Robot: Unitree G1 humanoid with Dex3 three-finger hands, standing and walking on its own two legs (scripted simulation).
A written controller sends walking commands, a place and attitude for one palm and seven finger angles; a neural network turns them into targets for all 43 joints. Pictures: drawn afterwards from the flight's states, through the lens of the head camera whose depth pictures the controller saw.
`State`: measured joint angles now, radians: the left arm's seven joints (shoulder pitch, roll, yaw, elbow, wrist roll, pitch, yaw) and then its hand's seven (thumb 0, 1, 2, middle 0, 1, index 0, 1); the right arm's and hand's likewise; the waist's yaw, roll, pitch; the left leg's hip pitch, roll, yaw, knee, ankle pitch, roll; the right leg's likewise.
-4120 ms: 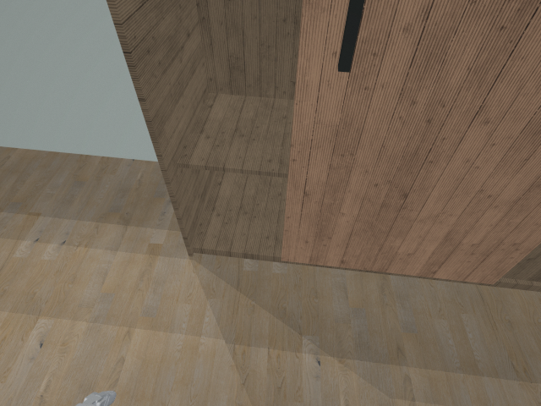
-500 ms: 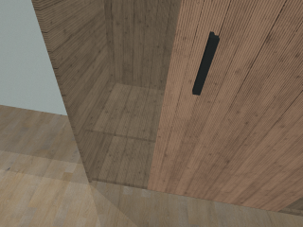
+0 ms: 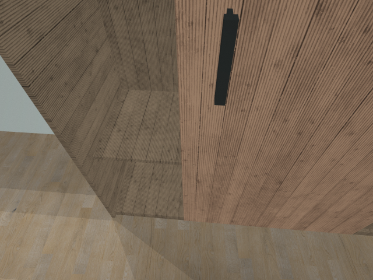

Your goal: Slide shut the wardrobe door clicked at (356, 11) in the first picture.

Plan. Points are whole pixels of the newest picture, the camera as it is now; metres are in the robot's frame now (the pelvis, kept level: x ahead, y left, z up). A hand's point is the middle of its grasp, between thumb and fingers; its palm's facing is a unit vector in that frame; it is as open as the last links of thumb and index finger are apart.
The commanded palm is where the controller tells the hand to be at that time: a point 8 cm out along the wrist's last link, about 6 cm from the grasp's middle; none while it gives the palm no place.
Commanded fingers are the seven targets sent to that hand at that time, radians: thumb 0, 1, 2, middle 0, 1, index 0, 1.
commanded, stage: come to a stop and stand still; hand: right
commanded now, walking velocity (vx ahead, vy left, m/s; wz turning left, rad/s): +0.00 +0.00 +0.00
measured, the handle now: (224, 60) +0.47 -0.06 +0.23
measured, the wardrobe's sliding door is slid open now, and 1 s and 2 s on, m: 0.38 0.38 0.38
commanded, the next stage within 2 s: look again from close up in 0.22 s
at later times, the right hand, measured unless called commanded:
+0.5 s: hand out of the picture -0.02 -0.18 -0.17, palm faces +0.00 +0.97 -0.25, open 7.3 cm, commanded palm none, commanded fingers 0.00 -0.90 -0.90 0.20 0.30 0.20 0.30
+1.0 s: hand out of the picture -0.04 -0.14 -0.18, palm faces +0.01 +0.98 -0.19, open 7.4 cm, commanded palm none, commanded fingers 0.00 -0.90 -0.90 0.20 0.30 0.20 0.30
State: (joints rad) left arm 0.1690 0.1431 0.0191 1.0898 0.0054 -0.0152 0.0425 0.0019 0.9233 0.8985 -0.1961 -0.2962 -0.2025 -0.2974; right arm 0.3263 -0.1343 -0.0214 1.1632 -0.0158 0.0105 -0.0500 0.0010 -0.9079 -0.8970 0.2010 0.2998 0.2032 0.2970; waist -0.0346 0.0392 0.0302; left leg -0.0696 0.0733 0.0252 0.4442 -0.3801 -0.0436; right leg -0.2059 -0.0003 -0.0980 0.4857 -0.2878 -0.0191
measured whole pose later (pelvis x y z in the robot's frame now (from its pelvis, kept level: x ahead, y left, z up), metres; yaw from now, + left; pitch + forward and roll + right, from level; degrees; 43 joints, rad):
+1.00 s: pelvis -0.03 +0.03 +0.00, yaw +0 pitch +0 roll -1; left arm 0.24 0.17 0.00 1.11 0.01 -0.01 0.02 0.00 0.91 0.90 -0.20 -0.30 -0.20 -0.30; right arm 0.30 -0.15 0.01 1.10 -0.01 -0.01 -0.03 0.00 -0.91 -0.90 0.20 0.30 0.20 0.30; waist -0.01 0.02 0.03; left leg -0.14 0.02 0.03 0.51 -0.37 0.01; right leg -0.25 -0.05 -0.08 0.49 -0.25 0.03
